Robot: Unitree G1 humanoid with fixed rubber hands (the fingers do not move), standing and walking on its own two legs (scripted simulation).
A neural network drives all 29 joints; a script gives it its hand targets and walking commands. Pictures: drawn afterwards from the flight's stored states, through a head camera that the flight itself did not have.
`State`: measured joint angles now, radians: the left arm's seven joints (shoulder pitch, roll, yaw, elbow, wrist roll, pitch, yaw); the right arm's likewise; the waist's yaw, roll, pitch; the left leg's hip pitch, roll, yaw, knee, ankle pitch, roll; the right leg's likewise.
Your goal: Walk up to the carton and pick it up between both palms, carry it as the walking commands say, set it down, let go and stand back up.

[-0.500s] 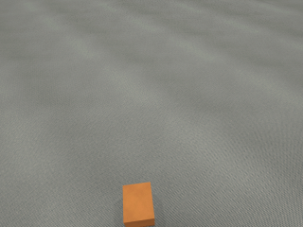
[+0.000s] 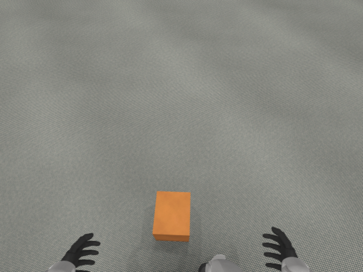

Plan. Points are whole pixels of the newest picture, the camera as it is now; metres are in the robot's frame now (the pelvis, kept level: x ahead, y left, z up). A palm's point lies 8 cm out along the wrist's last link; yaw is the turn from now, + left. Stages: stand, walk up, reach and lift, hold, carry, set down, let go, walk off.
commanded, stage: reach and lift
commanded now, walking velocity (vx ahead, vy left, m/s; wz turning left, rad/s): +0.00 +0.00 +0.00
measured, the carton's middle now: (173, 216) +0.41 +0.05 -0.65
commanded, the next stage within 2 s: none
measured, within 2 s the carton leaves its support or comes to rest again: neither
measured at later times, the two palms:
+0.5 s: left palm (91, 217) +0.29 +0.23 -0.13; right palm (263, 237) +0.23 -0.20 -0.14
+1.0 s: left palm (111, 181) +0.40 +0.21 -0.17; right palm (233, 189) +0.37 -0.15 -0.18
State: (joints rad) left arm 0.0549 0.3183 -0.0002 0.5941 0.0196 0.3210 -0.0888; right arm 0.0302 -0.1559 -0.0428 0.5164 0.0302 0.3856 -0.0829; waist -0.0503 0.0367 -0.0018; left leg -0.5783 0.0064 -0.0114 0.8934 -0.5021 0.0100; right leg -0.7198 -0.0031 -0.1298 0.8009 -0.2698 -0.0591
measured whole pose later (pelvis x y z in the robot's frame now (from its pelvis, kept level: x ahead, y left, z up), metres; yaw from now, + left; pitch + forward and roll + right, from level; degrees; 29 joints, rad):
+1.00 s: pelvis -0.05 +0.01 -0.06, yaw +2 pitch +39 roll +1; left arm -0.87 0.24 0.25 0.92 0.00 0.08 -0.02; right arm -0.79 -0.05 -0.23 0.78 0.02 0.11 -0.17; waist -0.04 0.02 -0.08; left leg -1.35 -0.06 0.01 1.12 -0.44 0.03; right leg -1.47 -0.03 -0.04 0.98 -0.19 -0.03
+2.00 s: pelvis -0.07 +0.01 -0.23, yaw +3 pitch +52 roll +0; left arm -1.13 0.28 0.13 0.91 -0.09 0.07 0.10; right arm -1.04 -0.13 -0.28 0.84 0.07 0.05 -0.16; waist -0.05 0.00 -0.08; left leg -2.03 -0.10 0.01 1.75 -0.63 0.03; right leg -2.16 0.01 0.01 1.60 -0.34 0.01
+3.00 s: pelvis -0.10 +0.01 -0.37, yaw +5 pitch +38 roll -2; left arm -1.49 0.36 -0.10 1.21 -0.20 0.01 0.07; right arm -1.50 -0.29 -0.20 1.38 0.21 -0.08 -0.14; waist -0.05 -0.04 0.35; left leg -2.24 -0.07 0.04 2.27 -0.69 0.04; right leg -2.37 -0.03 -0.02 2.09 -0.38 0.00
